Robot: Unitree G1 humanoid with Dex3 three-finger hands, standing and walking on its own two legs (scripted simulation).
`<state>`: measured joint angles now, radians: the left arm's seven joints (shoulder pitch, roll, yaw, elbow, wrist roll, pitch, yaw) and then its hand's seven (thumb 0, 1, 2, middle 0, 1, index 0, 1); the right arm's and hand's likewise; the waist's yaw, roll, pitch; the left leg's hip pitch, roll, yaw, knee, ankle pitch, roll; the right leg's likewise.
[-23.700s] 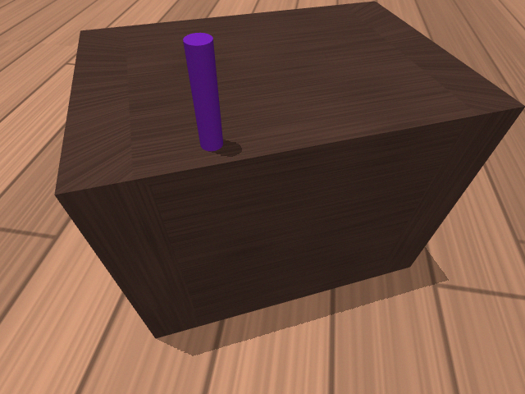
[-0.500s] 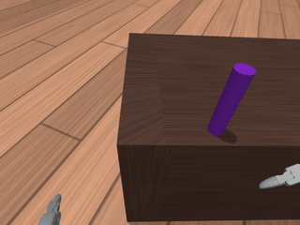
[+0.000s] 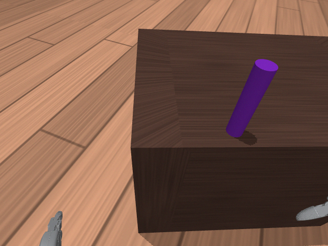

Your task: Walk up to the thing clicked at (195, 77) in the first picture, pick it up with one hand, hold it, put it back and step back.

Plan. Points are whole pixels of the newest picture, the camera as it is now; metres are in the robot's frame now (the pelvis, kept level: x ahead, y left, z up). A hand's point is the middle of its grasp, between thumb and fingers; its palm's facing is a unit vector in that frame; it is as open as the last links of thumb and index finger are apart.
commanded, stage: sink last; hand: right
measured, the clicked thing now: (247, 103) +0.42 -0.22 +0.14
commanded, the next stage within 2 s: home in 0.04 s
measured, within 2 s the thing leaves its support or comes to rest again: neither
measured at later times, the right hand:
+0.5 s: hand (273, 199) +0.19 -0.22 +0.08, palm faces +0.18 +0.93 -0.32, open 17.3 cm
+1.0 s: hand (229, 224) +0.20 -0.19 -0.10, palm faces +0.08 +0.97 -0.22, open 17.4 cm
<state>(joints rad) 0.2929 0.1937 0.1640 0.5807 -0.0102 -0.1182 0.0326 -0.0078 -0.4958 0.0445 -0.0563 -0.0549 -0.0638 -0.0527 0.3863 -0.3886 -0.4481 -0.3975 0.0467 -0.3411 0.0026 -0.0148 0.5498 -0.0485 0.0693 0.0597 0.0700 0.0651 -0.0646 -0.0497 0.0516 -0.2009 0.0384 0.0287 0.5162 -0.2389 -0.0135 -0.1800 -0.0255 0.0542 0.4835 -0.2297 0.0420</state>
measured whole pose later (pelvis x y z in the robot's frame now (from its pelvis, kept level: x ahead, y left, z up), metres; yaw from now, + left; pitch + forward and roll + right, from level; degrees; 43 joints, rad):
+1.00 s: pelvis +0.03 -0.01 +0.00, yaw +1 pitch +1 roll +0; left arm 0.19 0.21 0.00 0.70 0.02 -0.07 0.04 0.01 0.90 0.90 -0.20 -0.30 -0.20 -0.30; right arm 0.24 -0.16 -0.04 0.57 -0.01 -0.17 -0.07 -0.02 0.52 -0.06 0.06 0.05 0.06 0.06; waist -0.01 0.00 0.06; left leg -0.28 0.04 0.01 0.53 -0.27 -0.03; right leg -0.26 -0.03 0.03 0.53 -0.29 0.03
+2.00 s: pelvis -0.01 -0.03 +0.01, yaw +3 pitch -3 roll -1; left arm 0.22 0.38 -0.01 1.08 0.02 0.01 -0.03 0.01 0.90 0.90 -0.20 -0.30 -0.21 -0.30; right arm 0.22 -0.38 0.03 1.07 -0.02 -0.01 0.02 -0.01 0.53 -0.05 0.06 0.05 0.06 0.06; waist 0.01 -0.01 0.04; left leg -0.21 0.05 -0.04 0.43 -0.16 -0.03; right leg -0.18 -0.01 -0.01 0.42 -0.18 0.01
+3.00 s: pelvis +0.02 -0.01 +0.01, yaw +2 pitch -3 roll +0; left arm 0.13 0.37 0.00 1.13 0.02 0.01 -0.01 0.01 0.90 0.90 -0.20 -0.30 -0.20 -0.30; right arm 0.12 -0.36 0.01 1.12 -0.01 -0.01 0.01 -0.01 0.53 -0.05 0.06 0.05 0.06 0.06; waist 0.01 0.00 0.05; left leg -0.13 0.03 -0.01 0.36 -0.18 -0.03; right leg -0.11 -0.04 0.01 0.35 -0.19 0.03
